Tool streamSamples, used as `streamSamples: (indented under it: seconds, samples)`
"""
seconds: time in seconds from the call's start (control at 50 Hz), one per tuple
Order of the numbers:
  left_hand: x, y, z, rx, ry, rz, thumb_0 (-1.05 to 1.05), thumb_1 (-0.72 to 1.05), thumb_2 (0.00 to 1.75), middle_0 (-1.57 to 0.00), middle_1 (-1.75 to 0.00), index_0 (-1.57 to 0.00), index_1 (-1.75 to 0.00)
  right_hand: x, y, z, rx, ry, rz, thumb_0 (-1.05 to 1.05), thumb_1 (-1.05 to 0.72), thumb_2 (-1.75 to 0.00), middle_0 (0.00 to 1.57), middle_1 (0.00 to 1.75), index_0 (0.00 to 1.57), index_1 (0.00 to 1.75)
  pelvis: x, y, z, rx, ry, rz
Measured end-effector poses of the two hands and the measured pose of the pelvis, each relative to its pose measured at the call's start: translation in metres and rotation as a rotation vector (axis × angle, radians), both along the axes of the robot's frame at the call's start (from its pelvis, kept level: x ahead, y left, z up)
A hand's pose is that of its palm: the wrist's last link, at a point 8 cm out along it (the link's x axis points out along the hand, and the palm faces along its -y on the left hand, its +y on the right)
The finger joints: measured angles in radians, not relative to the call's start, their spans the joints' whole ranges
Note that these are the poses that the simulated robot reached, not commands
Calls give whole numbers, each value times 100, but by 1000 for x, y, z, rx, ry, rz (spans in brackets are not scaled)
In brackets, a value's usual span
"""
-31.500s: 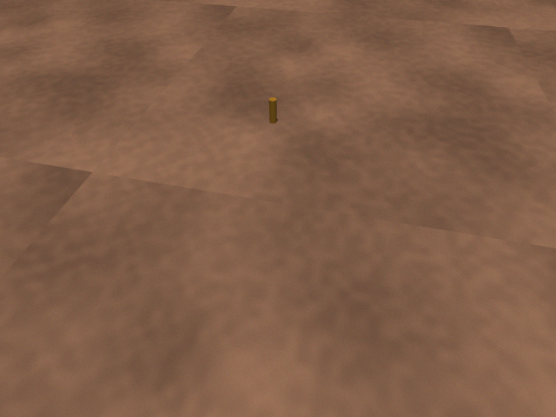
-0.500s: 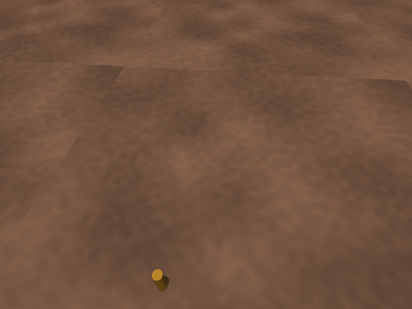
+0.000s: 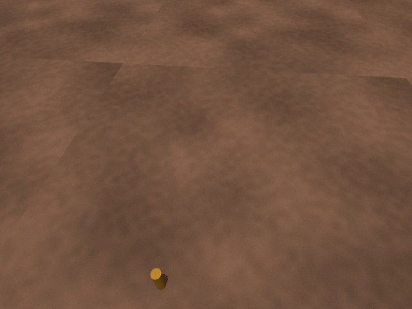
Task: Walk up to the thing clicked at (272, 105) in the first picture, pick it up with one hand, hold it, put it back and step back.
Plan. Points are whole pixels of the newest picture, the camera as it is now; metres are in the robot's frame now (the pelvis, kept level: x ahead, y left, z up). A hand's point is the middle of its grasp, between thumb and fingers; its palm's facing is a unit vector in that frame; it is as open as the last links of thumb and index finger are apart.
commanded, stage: stand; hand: left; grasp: from the side
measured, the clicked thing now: (158, 279) +0.38 +0.23 -0.70
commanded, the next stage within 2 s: step back in 0.12 s
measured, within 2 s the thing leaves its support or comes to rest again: neither
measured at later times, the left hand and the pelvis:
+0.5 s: hand out of the picture +0.09 +0.30 -0.18, palm faces -0.01 -0.93 -0.37, open 7.4 cm; pelvis -0.05 +0.04 -0.02, yaw +0 degrees
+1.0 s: hand out of the picture -0.06 +0.28 -0.16, palm faces -0.08 -0.91 -0.40, open 7.4 cm; pelvis -0.16 +0.02 -0.02, yaw -6 degrees
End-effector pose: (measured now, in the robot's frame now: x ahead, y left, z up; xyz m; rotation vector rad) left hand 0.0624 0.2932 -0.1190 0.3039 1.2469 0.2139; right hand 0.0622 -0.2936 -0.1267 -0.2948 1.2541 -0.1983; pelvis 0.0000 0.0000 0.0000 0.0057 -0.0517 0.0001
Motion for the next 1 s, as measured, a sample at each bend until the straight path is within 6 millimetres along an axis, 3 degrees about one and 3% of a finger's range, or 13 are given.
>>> streamSamples:
  seconds: [0.14,0.3,0.44,0.56,0.8,0.92,1.0]
  samples:
    - [4,-1,1,2,-14,1,1,90,90,-20,-30,-21,-30,2,-2,0,5,-5,-2,1,-90,-90,20,30,20,30,-1,-2,-1,-1,5,1]
    - [2,18,-7,31,-23,4,1,90,90,-20,-30,-21,-30,-6,-14,-4,-40,12,-5,0,-90,-90,20,30,20,30,-25,4,-12,-21,25,4]
    - [14,50,-25,28,-67,-28,1,90,90,-20,-30,-21,-30,-40,0,-1,-103,45,-17,0,-90,-90,20,30,20,30,-42,33,-26,-18,33,0]
    - [13,55,-22,11,-87,-51,1,90,90,-20,-30,-21,-30,-74,19,14,-118,79,-14,1,-90,-90,20,30,20,30,-60,42,-14,-42,43,-7]
    - [-53,48,-26,29,-21,-109,1,90,90,-20,-30,-21,-30,-88,23,1,-88,-107,-33,1,-90,-90,20,30,20,30,-108,41,-26,-8,17,-91]
    - [-98,34,-16,54,-37,-113,1,90,90,-20,-30,-21,-30,-118,5,-18,-47,-133,-46,0,-90,-90,20,30,20,30,-145,27,-33,-33,-9,-93]
    - [-131,30,0,66,-41,-92,1,90,90,-20,-30,-21,-30,-146,1,-13,-31,-95,-55,1,-90,-90,20,30,20,30,-161,21,-22,27,-3,-101]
